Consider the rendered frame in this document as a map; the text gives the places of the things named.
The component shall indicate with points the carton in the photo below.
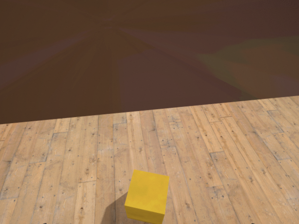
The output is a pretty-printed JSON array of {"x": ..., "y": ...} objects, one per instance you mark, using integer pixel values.
[{"x": 146, "y": 198}]

